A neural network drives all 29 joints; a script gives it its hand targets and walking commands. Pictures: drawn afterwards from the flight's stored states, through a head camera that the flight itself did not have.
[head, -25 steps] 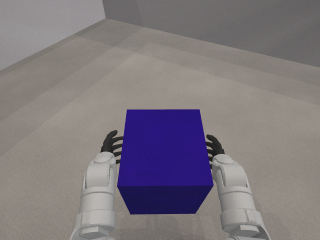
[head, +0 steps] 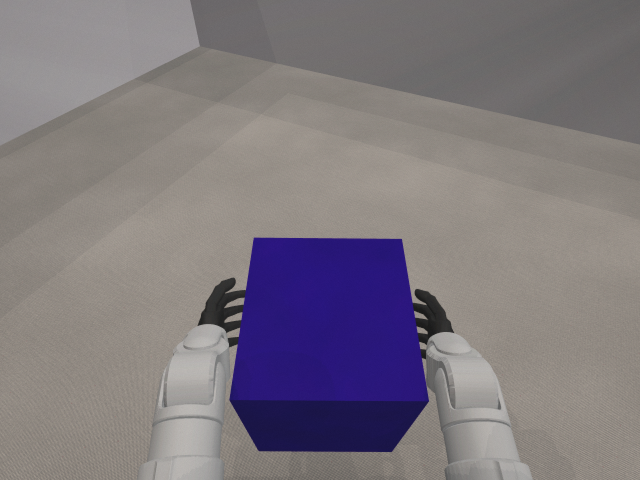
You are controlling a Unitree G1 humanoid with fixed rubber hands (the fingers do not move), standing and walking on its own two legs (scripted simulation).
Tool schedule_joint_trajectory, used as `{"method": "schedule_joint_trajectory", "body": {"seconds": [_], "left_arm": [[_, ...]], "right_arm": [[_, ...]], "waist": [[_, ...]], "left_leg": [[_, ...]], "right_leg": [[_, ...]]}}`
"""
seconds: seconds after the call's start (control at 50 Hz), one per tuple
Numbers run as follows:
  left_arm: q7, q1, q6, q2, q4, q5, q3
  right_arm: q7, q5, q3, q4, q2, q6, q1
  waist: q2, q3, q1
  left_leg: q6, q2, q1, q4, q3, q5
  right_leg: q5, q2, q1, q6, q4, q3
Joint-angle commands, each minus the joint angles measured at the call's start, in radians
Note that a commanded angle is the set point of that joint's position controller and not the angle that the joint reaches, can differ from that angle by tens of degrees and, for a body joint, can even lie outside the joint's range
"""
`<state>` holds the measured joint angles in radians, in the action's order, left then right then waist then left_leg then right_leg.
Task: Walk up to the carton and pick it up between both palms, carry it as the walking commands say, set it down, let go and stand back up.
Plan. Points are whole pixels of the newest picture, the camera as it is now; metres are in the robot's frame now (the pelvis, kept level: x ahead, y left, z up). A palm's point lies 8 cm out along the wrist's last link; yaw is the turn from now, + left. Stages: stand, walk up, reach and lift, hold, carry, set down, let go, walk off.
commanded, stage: reach and lift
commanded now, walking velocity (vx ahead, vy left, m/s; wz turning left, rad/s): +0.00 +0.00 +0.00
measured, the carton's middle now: (326, 350) +0.29 +0.00 -0.03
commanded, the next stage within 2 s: hold in 0.10 s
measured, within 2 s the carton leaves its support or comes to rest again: neither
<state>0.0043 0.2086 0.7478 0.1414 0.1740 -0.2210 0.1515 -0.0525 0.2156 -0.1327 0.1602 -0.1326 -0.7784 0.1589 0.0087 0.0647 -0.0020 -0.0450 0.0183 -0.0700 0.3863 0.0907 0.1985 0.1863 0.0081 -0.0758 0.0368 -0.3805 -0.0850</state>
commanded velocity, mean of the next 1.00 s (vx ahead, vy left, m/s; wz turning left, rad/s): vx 0.00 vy -0.04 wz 0.00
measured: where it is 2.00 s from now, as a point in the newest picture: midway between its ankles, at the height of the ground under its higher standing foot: outside the picture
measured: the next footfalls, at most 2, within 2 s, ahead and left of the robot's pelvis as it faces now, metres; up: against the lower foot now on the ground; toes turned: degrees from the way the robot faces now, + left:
left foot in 1.50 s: +0.01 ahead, +0.03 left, +0.00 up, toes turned +11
right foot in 1.74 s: +0.01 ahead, -0.26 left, +0.00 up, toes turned +0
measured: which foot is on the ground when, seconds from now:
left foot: down 0.00-1.00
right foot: down 0.00-1.00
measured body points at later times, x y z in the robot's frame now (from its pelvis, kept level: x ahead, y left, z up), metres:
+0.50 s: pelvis -0.02 -0.01 -0.01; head -0.05 -0.01 +0.44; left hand +0.28 +0.14 +0.02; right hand +0.27 -0.15 +0.01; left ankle +0.02 +0.15 -0.74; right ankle +0.02 -0.15 -0.74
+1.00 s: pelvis -0.01 -0.01 -0.02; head -0.04 -0.01 +0.43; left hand +0.29 +0.14 +0.03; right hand +0.28 -0.16 +0.02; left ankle +0.02 +0.15 -0.74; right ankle +0.02 -0.14 -0.74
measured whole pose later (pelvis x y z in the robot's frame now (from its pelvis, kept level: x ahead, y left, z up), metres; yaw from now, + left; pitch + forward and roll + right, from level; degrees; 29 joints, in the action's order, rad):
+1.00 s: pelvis -0.01 -0.01 -0.02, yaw -1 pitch -3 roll +1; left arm 0.01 0.22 0.79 0.14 0.11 -0.18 0.19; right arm -0.08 0.18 -0.13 0.12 -0.14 -0.83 0.20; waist -0.01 -0.03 0.01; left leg -0.06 0.00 -0.26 0.59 0.08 0.28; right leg 0.30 0.02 -0.30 0.03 -0.65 -0.06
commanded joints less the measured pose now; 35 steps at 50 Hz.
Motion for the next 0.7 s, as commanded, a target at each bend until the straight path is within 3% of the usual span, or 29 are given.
{"method": "schedule_joint_trajectory", "body": {"seconds": [0.0,0.04,0.06,0.08,0.12,0.18,0.22,0.24,0.26,0.28,0.3,0.32,0.34,0.36,0.38,0.4,0.44,0.46,0.5,0.52,0.56,0.58,0.6,0.66,0.68], "left_arm": [[-0.217,0.446,-0.028,0.972,-0.045,0.223,-0.568],[-0.223,0.447,-0.031,0.989,-0.023,0.235,-0.572],[-0.227,0.505,-0.033,0.995,-0.04,0.242,-0.584],[-0.224,0.483,-0.026,0.985,-0.019,0.224,-0.564],[-0.225,0.525,-0.034,0.982,-0.044,0.238,-0.591],[-0.234,0.508,-0.038,0.976,-0.032,0.247,-0.575],[-0.233,0.483,-0.031,0.97,-0.015,0.233,-0.574],[-0.236,0.494,-0.031,0.974,-0.023,0.241,-0.58],[-0.239,0.505,-0.033,0.959,-0.005,0.236,-0.56],[-0.243,0.515,-0.029,0.957,0.007,0.239,-0.554],[-0.244,0.506,-0.029,0.939,0.035,0.216,-0.535],[-0.246,0.555,-0.034,0.964,0.009,0.24,-0.55],[-0.247,0.565,-0.034,0.952,0.013,0.238,-0.544],[-0.25,0.563,-0.036,0.952,0.059,0.229,-0.528],[-0.255,0.624,-0.04,0.967,0.052,0.239,-0.543],[-0.256,0.629,-0.044,0.962,0.021,0.241,-0.555],[-0.257,0.617,-0.049,1.0,0.023,0.253,-0.571],[-0.256,0.604,-0.045,0.991,0.031,0.249,-0.564],[-0.259,0.638,-0.048,0.994,0.04,0.253,-0.569],[-0.257,0.64,-0.043,0.983,0.05,0.246,-0.566],[-0.262,0.65,-0.046,0.981,0.057,0.223,-0.546],[-0.264,0.646,-0.044,1.001,0.089,0.236,-0.548],[-0.264,0.655,-0.044,0.984,0.077,0.233,-0.561],[-0.262,0.604,-0.043,1.014,0.081,0.238,-0.56],[-0.262,0.605,-0.044,1.01,0.018,0.246,-0.589]], "right_arm": [[0.276,-0.266,0.587,-0.186,-0.867,0.081,0.677],[0.272,-0.285,0.607,-0.191,-0.899,0.083,0.721],[0.277,-0.285,0.603,-0.196,-0.899,0.092,0.739],[0.278,-0.266,0.573,-0.152,-0.896,0.076,0.709],[0.282,-0.283,0.598,-0.165,-0.925,0.09,0.725],[0.277,-0.293,0.613,-0.169,-0.93,0.087,0.764],[0.273,-0.293,0.613,-0.184,-0.924,0.088,0.742],[0.27,-0.276,0.594,-0.135,-0.929,0.082,0.692],[0.27,-0.271,0.598,-0.136,-0.939,0.075,0.705],[0.268,-0.273,0.591,-0.131,-0.936,0.073,0.715],[0.272,-0.265,0.574,-0.122,-0.932,0.076,0.744],[0.271,-0.274,0.583,-0.127,-0.943,0.081,0.751],[0.271,-0.264,0.577,-0.1,-0.953,0.074,0.757],[0.273,-0.282,0.582,-0.114,-0.949,0.084,0.822],[0.277,-0.273,0.553,-0.08,-0.953,0.091,0.817],[0.282,-0.275,0.559,-0.069,-0.967,0.09,0.806],[0.278,-0.298,0.608,-0.117,-0.979,0.102,0.826],[0.275,-0.299,0.601,-0.128,-0.989,0.099,0.847],[0.273,-0.294,0.598,-0.108,-0.985,0.101,0.853],[0.277,-0.286,0.573,-0.065,-0.978,0.097,0.822],[0.287,-0.28,0.563,-0.04,-0.988,0.098,0.86],[0.288,-0.281,0.561,-0.037,-0.974,0.102,0.849],[0.289,-0.266,0.555,-0.039,-0.976,0.102,0.836],[0.292,-0.28,0.579,-0.066,-0.972,0.103,0.831],[0.291,-0.278,0.581,-0.089,-0.964,0.105,0.781]], "waist": [[0.003,-0.31,0.005],[-0.022,-0.332,0.008],[0.019,-0.334,-0.002],[-0.002,-0.301,-0.004],[0.016,-0.33,0.006],[-0.043,-0.377,0.015],[0.002,-0.355,0.024],[0.0,-0.346,-0.005],[-0.039,-0.313,0.016],[-0.022,-0.282,0.008],[-0.057,-0.264,0.024],[-0.033,-0.273,0.004],[-0.061,-0.282,0.013],[-0.055,-0.255,0.023],[-0.025,-0.252,-0.001],[-0.035,-0.277,0.009],[0.016,-0.354,0.009],[-0.016,-0.356,0.021],[-0.026,-0.346,0.015],[0.003,-0.299,0.006],[-0.016,-0.317,0.021],[0.014,-0.302,0.011],[-0.007,-0.309,0.01],[-0.016,-0.354,0.008],[0.036,-0.38,-0.001]], "left_leg": [[0.018,-0.119,0.07,-0.044,-0.024,-0.185],[0.027,-0.124,0.09,-0.036,-0.021,-0.184],[0.023,-0.127,0.081,-0.037,-0.024,-0.146],[0.022,-0.123,0.072,-0.048,-0.026,-0.114],[0.027,-0.127,0.068,-0.037,-0.031,-0.109],[0.032,-0.127,0.066,-0.025,-0.028,-0.12],[0.027,-0.13,0.061,-0.032,-0.032,-0.154],[0.027,-0.133,0.089,-0.025,-0.034,-0.146],[0.032,-0.13,0.048,-0.033,-0.035,-0.092],[0.037,-0.129,0.046,-0.043,-0.035,-0.074],[0.041,-0.126,0.026,-0.045,-0.032,-0.014],[0.038,-0.129,0.026,-0.039,-0.035,-0.011],[0.042,-0.13,0.009,-0.041,-0.04,-0.01],[0.044,-0.133,0.006,-0.036,-0.039,0.042],[0.042,-0.13,0.027,-0.04,-0.038,0.067],[0.037,-0.132,0.021,-0.031,-0.042,0.039],[0.034,-0.129,0.041,-0.017,-0.037,-0.02],[0.036,-0.13,0.039,-0.021,-0.042,-0.013],[0.034,-0.131,0.043,-0.022,-0.042,0.008],[0.029,-0.131,0.022,-0.031,-0.04,0.035],[0.032,-0.131,0.025,-0.019,-0.047,0.053],[0.03,-0.125,-0.006,-0.033,-0.037,0.057],[0.027,-0.129,0.02,-0.03,-0.043,0.065],[0.028,-0.121,0.041,-0.03,-0.03,-0.021],[0.017,-0.122,0.061,-0.025,-0.033,-0.071]], "right_leg": [[-0.132,-0.119,0.034,-0.03,0.046,0.044],[-0.134,-0.111,0.021,-0.023,0.039,0.04],[-0.098,-0.113,0.02,-0.033,0.039,0.047],[-0.07,-0.111,0.014,-0.033,0.047,0.047],[-0.071,-0.105,0.012,-0.03,0.037,0.036],[-0.077,-0.106,0.039,-0.017,0.032,0.042],[-0.128,-0.108,0.046,-0.021,0.034,0.037],[-0.109,-0.102,0.018,-0.022,0.043,0.035],[-0.061,-0.105,0.02,-0.015,0.045,0.042],[-0.041,-0.099,0.0,-0.019,0.057,0.039],[0.02,-0.097,-0.001,-0.018,0.055,0.043],[0.015,-0.099,-0.004,-0.023,0.052,0.038],[0.015,-0.101,0.007,-0.015,0.049,0.046],[0.069,-0.094,-0.017,-0.011,0.049,0.042],[0.111,-0.095,-0.044,-0.026,0.057,0.05],[0.077,-0.096,-0.025,-0.022,0.049,0.044],[0.014,-0.092,-0.006,-0.026,0.033,0.033],[0.014,-0.091,0.007,-0.021,0.037,0.036],[0.047,-0.094,-0.012,-0.02,0.043,0.048],[0.063,-0.095,-0.019,-0.027,0.045,0.05],[0.097,-0.092,-0.03,-0.023,0.041,0.042],[0.083,-0.092,-0.001,-0.03,0.042,0.045],[0.098,-0.098,-0.026,-0.031,0.044,0.05],[0.012,-0.101,0.007,-0.028,0.037,0.048],[-0.042,-0.106,0.027,-0.035,0.034,0.042]]}}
